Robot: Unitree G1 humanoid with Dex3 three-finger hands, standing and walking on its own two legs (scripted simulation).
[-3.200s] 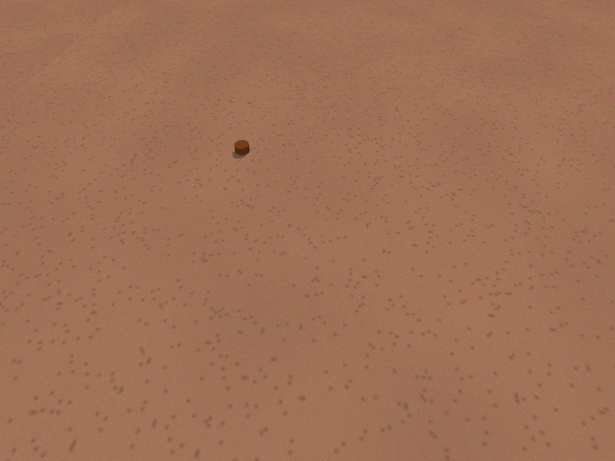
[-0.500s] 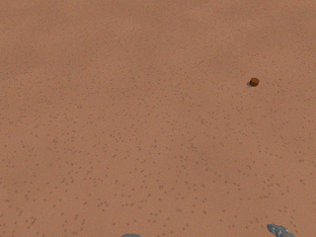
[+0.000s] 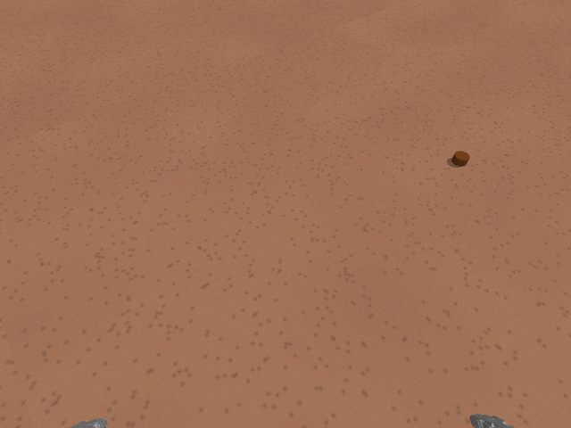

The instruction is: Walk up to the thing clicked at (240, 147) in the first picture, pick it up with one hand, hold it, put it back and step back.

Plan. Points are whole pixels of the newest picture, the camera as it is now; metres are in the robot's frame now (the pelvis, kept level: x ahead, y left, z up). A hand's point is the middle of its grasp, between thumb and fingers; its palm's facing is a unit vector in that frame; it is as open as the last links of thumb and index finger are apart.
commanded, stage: walk up
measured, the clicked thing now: (460, 158) +1.42 -0.93 -0.75
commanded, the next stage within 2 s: stand in 0.12 s
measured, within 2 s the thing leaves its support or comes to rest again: neither
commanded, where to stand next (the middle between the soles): +0.04 +0.00 m, yaw -4 degrees
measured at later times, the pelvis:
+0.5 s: pelvis +0.00 -0.01 +0.01, yaw -2 degrees
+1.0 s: pelvis +0.00 -0.01 +0.01, yaw -3 degrees
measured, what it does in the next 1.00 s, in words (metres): stands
